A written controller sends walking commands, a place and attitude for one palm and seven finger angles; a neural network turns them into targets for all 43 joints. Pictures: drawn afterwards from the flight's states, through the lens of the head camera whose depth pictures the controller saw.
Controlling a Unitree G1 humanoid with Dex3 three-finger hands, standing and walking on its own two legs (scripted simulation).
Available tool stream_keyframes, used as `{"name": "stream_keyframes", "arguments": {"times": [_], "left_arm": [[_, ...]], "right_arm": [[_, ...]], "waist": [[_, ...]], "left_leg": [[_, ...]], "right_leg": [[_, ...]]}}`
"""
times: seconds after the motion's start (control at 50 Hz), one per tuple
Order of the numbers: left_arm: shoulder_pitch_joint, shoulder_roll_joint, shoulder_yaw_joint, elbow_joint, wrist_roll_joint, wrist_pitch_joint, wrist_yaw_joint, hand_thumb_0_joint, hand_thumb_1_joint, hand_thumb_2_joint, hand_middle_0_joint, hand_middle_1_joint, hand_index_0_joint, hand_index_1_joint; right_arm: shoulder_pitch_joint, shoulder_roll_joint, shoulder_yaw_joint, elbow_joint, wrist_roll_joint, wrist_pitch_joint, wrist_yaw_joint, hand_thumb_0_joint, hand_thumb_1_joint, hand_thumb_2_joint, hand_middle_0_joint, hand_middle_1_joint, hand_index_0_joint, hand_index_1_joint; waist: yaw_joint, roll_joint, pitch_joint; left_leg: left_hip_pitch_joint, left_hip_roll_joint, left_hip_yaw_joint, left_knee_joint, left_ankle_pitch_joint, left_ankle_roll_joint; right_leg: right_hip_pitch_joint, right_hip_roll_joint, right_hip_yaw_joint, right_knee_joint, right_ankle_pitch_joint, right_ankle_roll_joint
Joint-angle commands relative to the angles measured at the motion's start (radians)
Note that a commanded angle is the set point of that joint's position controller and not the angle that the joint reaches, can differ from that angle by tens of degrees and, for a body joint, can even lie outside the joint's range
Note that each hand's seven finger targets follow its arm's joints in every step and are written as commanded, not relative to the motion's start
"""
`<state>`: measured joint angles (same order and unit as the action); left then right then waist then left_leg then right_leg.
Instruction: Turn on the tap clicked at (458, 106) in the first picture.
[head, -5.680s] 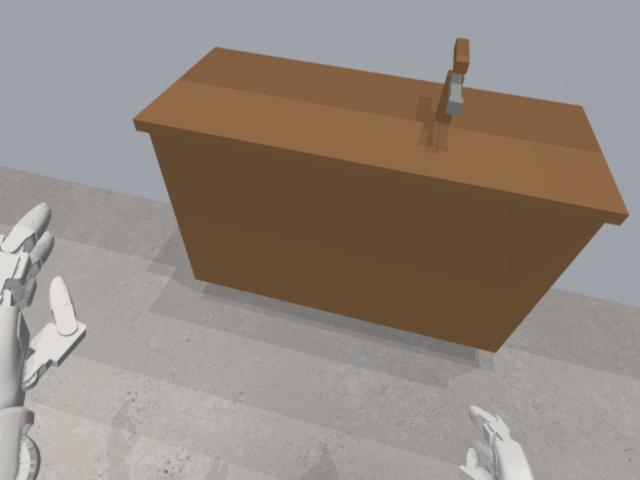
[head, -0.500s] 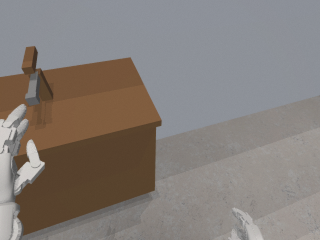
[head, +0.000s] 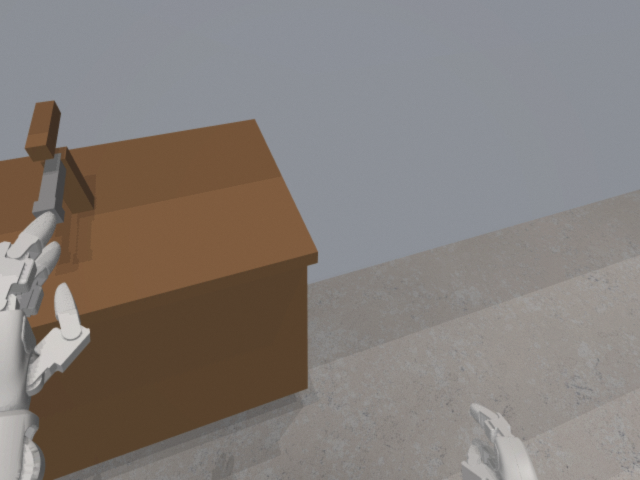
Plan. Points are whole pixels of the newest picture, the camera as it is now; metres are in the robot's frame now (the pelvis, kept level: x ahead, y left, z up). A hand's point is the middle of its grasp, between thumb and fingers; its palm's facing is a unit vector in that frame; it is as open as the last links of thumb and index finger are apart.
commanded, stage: look again from close up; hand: left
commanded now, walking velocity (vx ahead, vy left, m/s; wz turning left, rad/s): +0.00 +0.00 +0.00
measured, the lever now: (49, 212) +0.43 +0.43 +0.08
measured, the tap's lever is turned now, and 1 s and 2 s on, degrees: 0 0 0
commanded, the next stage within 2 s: shuffle to correct the standing spot in 0.32 s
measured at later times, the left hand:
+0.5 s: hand (76, 275) +0.27 +0.27 +0.16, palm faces +0.34 -0.83 -0.45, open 7.4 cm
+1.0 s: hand (51, 269) +0.27 +0.29 +0.17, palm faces +0.34 -0.85 -0.40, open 7.4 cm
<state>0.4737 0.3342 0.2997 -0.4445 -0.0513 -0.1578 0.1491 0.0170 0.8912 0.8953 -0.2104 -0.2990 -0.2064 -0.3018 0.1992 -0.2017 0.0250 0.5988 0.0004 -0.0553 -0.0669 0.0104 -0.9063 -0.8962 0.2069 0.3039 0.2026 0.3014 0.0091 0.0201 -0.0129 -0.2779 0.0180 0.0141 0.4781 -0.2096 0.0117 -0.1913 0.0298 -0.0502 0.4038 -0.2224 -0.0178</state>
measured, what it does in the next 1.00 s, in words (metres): shifts its weight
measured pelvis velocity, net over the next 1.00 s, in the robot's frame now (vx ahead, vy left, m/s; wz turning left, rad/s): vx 0.04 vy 0.06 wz -0.03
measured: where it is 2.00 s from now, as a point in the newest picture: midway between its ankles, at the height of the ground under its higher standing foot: outside the picture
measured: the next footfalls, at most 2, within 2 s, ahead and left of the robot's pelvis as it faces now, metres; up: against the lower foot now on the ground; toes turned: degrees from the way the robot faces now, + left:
none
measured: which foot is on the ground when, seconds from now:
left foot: down 0.00-1.00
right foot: down 0.00-1.00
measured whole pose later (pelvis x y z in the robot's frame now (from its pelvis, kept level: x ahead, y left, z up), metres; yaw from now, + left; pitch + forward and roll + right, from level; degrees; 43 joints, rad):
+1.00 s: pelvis +0.04 +0.06 +0.00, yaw -2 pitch +2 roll -2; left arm 0.44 0.37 0.37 -0.54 -0.05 -0.20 0.11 0.02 0.89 0.90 -0.21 -0.30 -0.21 -0.30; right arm 0.18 -0.17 0.05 0.56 -0.02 -0.06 0.00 0.01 -0.90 -0.90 0.21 0.30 0.20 0.30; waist 0.01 0.01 0.06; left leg -0.25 -0.06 0.05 0.50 -0.28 0.08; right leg -0.20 0.01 -0.02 0.41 -0.23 0.02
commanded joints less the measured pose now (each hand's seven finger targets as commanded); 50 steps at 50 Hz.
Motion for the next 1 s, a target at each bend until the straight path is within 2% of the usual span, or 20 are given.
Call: {"name": "stream_keyframes", "arguments": {"times": [0.0,0.02,0.04,0.08,0.12,0.18,0.24,0.28,0.3,0.36,0.42,0.5,0.58,0.68,0.7,0.76,0.82,0.86,0.92,0.98], "left_arm": [[-1.116,0.945,0.517,-0.437,0.026,-0.208,0.035,0.0,0.9,0.9,-0.2,-0.3,-0.2,-0.3],[-0.696,0.388,0.324,-0.022,0.025,-0.165,0.002,0.0,0.9,0.9,-0.2,-0.3,-0.2,-0.3],[-0.526,0.405,0.329,-0.025,0.016,-0.165,-0.002,0.0,0.9,0.9,-0.2,-0.3,-0.2,-0.3],[-0.278,0.237,0.184,0.058,-0.002,-0.159,-0.025,0.0,0.9,0.9,-0.2,-0.3,-0.2,-0.3],[-0.086,0.121,0.102,-0.008,-0.024,-0.153,-0.049,0.0,0.9,0.9,-0.2,-0.3,-0.2,-0.3],[-0.029,0.141,0.099,-0.171,-0.017,-0.129,-0.045,0.0,0.9,0.9,-0.2,-0.3,-0.2,-0.3],[-0.049,0.221,0.187,-0.24,-0.004,-0.128,-0.028,0.0,0.9,0.9,-0.2,-0.3,-0.2,-0.3],[-0.099,0.265,0.243,-0.302,0.002,-0.14,-0.018,0.0,0.9,0.9,-0.2,-0.3,-0.2,-0.3],[-0.152,0.327,0.29,-0.355,0.006,-0.147,-0.01,0.0,0.9,0.9,-0.2,-0.3,-0.2,-0.3],[-0.12,0.283,0.268,-0.367,0.005,-0.148,-0.005,0.0,0.9,0.9,-0.2,-0.3,-0.2,-0.3],[-0.063,0.248,0.246,-0.38,0.004,-0.149,-0.005,0.0,0.9,0.9,-0.2,-0.3,-0.2,-0.3],[0.103,0.17,0.201,-0.286,0.001,-0.135,-0.007,0.0,0.9,0.9,-0.2,-0.3,-0.2,-0.3],[0.075,0.192,0.213,-0.247,-0.004,-0.125,-0.008,0.0,0.9,0.9,-0.2,-0.3,-0.2,-0.3],[-0.08,0.222,0.211,-0.278,-0.005,-0.126,-0.01,0.0,0.9,0.9,-0.2,-0.3,-0.2,-0.3],[-0.145,0.238,0.209,-0.329,-0.003,-0.129,-0.011,0.0,0.9,0.9,-0.2,-0.3,-0.2,-0.3],[-0.176,0.198,0.159,-0.342,0.008,-0.117,-0.015,0.0,0.9,0.9,-0.2,-0.3,-0.2,-0.3],[-0.181,0.183,0.142,-0.34,0.015,-0.101,-0.014,0.0,0.9,0.9,-0.2,-0.3,-0.2,-0.3],[-0.125,0.192,0.163,-0.312,0.018,-0.093,-0.01,0.0,0.9,0.9,-0.2,-0.3,-0.2,-0.3],[-0.007,0.174,0.186,-0.241,0.002,-0.084,-0.009,0.0,0.9,0.9,-0.2,-0.3,-0.2,-0.3],[0.004,0.184,0.202,-0.231,-0.007,-0.081,-0.012,0.0,0.9,0.9,-0.2,-0.3,-0.2,-0.3]], "right_arm": [[-0.002,-0.148,0.046,-0.263,0.047,-0.069,-0.057,0.0,-0.9,-0.9,0.2,0.3,0.2,0.3],[-0.091,-0.03,0.005,-0.179,0.048,-0.111,-0.019,0.0,-0.9,-0.9,0.2,0.3,0.2,0.3],[-0.095,-0.089,-0.017,-0.159,0.003,-0.128,-0.002,0.0,-0.9,-0.9,0.2,0.3,0.2,0.3],[-0.041,-0.12,-0.045,-0.161,0.005,-0.134,0.025,0.0,-0.9,-0.9,0.2,0.3,0.2,0.3],[-0.031,-0.12,-0.049,-0.166,0.015,-0.131,0.059,0.0,-0.9,-0.9,0.2,0.3,0.2,0.3],[-0.057,-0.129,-0.051,-0.162,0.016,-0.127,0.068,0.0,-0.9,-0.9,0.2,0.3,0.2,0.3],[-0.099,-0.138,-0.05,-0.169,0.003,-0.126,0.045,0.0,-0.9,-0.9,0.2,0.3,0.2,0.3],[-0.113,-0.136,-0.046,-0.175,-0.005,-0.125,0.031,0.0,-0.9,-0.9,0.2,0.3,0.2,0.3],[-0.122,-0.139,-0.042,-0.177,-0.009,-0.122,0.022,0.0,-0.9,-0.9,0.2,0.3,0.2,0.3],[-0.103,-0.132,-0.044,-0.179,-0.008,-0.123,0.021,0.0,-0.9,-0.9,0.2,0.3,0.2,0.3],[-0.089,-0.137,-0.051,-0.182,-0.009,-0.126,0.035,0.0,-0.9,-0.9,0.2,0.3,0.2,0.3],[-0.068,-0.157,-0.073,-0.173,-0.005,-0.111,0.059,0.0,-0.9,-0.9,0.2,0.3,0.2,0.3],[-0.08,-0.161,-0.078,-0.176,-0.001,-0.074,0.057,0.0,-0.9,-0.9,0.2,0.3,0.2,0.3],[-0.101,-0.161,-0.069,-0.197,-0.002,-0.063,0.038,0.0,-0.9,-0.9,0.2,0.3,0.2,0.3],[-0.103,-0.157,-0.065,-0.199,-0.005,-0.066,0.035,0.0,-0.9,-0.9,0.2,0.3,0.2,0.3],[-0.081,-0.142,-0.056,-0.189,-0.012,-0.085,0.044,0.0,-0.9,-0.9,0.2,0.3,0.2,0.3],[-0.089,-0.136,-0.049,-0.185,-0.016,-0.088,0.052,0.0,-0.9,-0.9,0.2,0.3,0.2,0.3],[-0.103,-0.131,-0.044,-0.192,-0.019,-0.079,0.053,0.0,-0.9,-0.9,0.2,0.3,0.2,0.3],[-0.092,-0.132,-0.051,-0.194,-0.012,-0.058,0.044,0.0,-0.9,-0.9,0.2,0.3,0.2,0.3],[-0.097,-0.132,-0.051,-0.19,-0.011,-0.044,0.031,0.0,-0.9,-0.9,0.2,0.3,0.2,0.3]], "waist": [[-0.087,0.105,0.147],[0.004,0.069,-0.036],[0.02,0.074,0.001],[0.017,0.005,-0.022],[0.023,-0.06,-0.061],[0.012,-0.143,-0.075],[0.014,-0.042,-0.09],[0.012,0.015,-0.11],[0.013,0.066,-0.118],[0.011,0.149,-0.186],[0.005,0.134,-0.244],[-0.004,0.037,-0.237],[-0.019,-0.055,-0.149],[-0.019,0.094,-0.082],[-0.018,0.143,-0.082],[-0.013,0.157,-0.098],[-0.006,0.149,-0.123],[0.007,0.119,-0.148],[0.008,-0.037,-0.163],[0.006,0.033,-0.152]], "left_leg": [[-0.27,0.042,-0.104,-0.107,-0.207,0.033],[-0.112,0.081,-0.095,-0.071,-0.164,0.042],[-0.103,0.054,-0.081,-0.079,-0.206,0.011],[-0.007,-0.013,-0.038,0.067,-0.137,-0.004],[0.016,-0.014,-0.022,0.084,-0.086,-0.008],[0.037,-0.004,-0.024,0.024,-0.002,-0.01],[0.075,0.031,-0.051,-0.057,0.098,-0.002],[0.063,0.041,-0.073,-0.077,0.162,0.007],[0.06,0.049,-0.085,-0.079,0.21,0.009],[0.129,0.05,-0.069,-0.024,0.423,0.014],[0.186,0.049,-0.058,0.039,0.568,0.015],[0.121,0.04,-0.05,0.078,0.481,0.023],[0.038,0.03,-0.052,0.077,0.254,0.029],[0.066,0.082,-0.149,-0.036,0.258,0.051],[0.125,0.096,-0.171,-0.057,0.34,0.045],[0.283,0.124,-0.192,-0.076,0.612,-0.013],[0.287,0.113,-0.137,-0.062,0.69,-0.071],[0.196,0.096,-0.107,-0.043,0.58,-0.085],[0.051,0.054,-0.082,-0.039,0.381,-0.087],[0.036,0.049,-0.077,-0.1,0.264,-0.071]], "right_leg": [[0.046,-0.044,0.066,0.023,-0.084,0.054],[-0.106,-0.069,0.033,0.027,-0.26,0.013],[-0.069,-0.05,0.086,-0.044,-0.181,-0.015],[-0.114,-0.153,0.227,-0.136,-0.137,-0.051],[-0.06,-0.185,0.243,-0.14,-0.112,-0.054],[-0.022,-0.15,0.166,-0.113,-0.027,-0.026],[-0.006,-0.081,0.089,-0.046,0.075,0.002],[0.047,-0.064,0.066,-0.011,0.145,0.01],[0.066,-0.063,0.061,0.009,0.172,0.011],[0.11,-0.06,0.05,0.034,0.304,0.003],[0.126,-0.066,0.04,0.054,0.405,-0.001],[0.136,-0.107,0.057,0.075,0.425,-0.017],[0.07,-0.136,0.096,0.078,0.3,-0.031],[-0.05,-0.058,0.001,0.207,0.082,0.011],[-0.103,-0.044,-0.013,0.237,0.014,0.019],[-0.184,-0.009,-0.02,0.196,-0.135,0.02],[-0.099,-0.009,-0.01,0.088,-0.053,0.007],[0.039,-0.022,0.008,-0.011,0.103,-0.007],[0.164,-0.059,0.056,0.016,0.289,-0.038],[0.138,-0.051,0.054,0.007,0.233,-0.017]]}}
